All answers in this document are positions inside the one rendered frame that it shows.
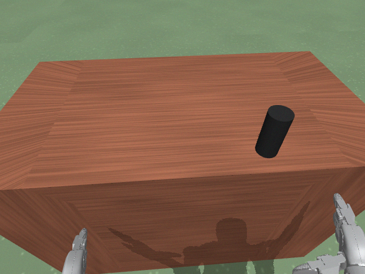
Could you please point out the left robot hand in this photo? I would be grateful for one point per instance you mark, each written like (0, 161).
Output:
(76, 262)

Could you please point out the can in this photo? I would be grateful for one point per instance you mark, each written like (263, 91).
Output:
(275, 127)

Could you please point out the right robot hand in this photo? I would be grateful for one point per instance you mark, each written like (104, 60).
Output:
(351, 239)

